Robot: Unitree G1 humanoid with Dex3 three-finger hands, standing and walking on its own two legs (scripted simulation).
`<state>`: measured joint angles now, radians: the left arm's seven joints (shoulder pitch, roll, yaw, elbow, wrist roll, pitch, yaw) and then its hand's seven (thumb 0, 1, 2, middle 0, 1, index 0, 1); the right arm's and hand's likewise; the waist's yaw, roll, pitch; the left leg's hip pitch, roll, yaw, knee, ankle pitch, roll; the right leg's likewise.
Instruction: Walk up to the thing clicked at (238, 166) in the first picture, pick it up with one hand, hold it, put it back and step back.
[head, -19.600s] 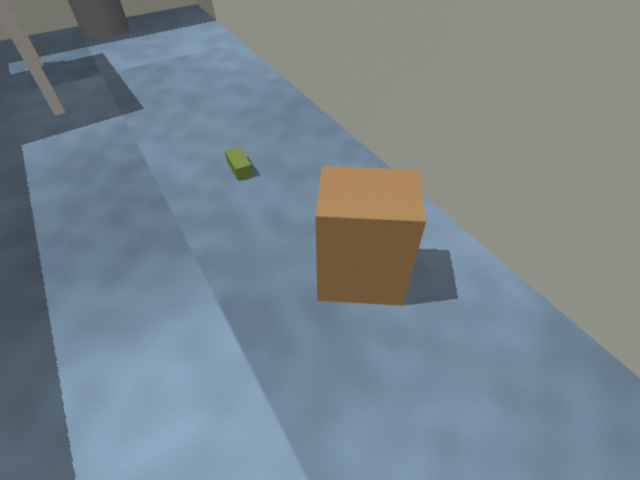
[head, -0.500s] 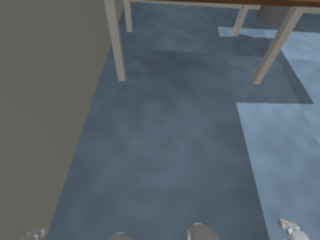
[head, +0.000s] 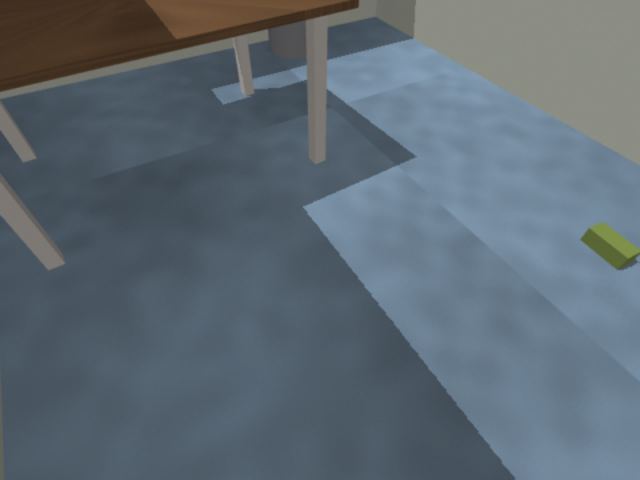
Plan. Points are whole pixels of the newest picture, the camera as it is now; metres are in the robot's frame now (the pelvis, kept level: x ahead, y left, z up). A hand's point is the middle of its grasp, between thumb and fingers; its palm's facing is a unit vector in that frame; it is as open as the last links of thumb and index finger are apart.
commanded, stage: walk up
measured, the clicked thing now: (609, 245) +1.04 -1.18 -0.71
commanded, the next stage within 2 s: none
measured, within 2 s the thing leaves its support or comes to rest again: neither
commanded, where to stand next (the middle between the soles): +0.11 -0.01 m, yaw -59 degrees
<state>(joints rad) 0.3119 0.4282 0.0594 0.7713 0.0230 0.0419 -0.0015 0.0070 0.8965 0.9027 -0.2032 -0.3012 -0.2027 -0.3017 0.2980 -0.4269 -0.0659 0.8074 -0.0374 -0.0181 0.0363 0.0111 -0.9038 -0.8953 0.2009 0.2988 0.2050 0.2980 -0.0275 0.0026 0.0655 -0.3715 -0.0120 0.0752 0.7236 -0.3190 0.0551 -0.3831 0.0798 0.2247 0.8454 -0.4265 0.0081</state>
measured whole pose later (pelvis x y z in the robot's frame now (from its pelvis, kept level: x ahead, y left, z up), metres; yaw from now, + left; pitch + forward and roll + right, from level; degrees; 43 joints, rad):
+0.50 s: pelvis +0.05 +0.00 +0.01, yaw -25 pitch -2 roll +0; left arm 0.22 0.39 0.01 0.70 0.01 -0.01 0.02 0.00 0.90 0.90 -0.20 -0.30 -0.20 -0.30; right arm 0.22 -0.40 -0.06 0.72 0.01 0.04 0.03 0.01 -0.90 -0.90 0.20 0.30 0.20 0.30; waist -0.02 0.05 0.15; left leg -0.47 0.07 0.02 1.07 -0.51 -0.01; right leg -0.37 0.06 0.08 0.68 -0.28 -0.02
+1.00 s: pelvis +0.05 +0.02 -0.01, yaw -43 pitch -1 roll -2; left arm 0.27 0.43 0.08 0.76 0.03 0.00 -0.02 0.00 0.90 0.90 -0.20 -0.30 -0.20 -0.30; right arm 0.28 -0.48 -0.07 0.74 -0.03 0.01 -0.01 0.01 -0.90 -0.90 0.20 0.30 0.21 0.30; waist -0.03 0.04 0.13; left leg -0.48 0.18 0.05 0.98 -0.49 0.00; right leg -0.37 0.04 0.02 0.81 -0.42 -0.01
